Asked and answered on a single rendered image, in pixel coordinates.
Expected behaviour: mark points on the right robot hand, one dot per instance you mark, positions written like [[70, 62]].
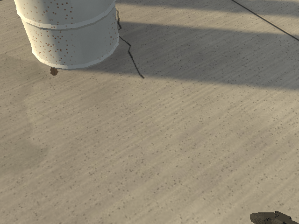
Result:
[[271, 218]]

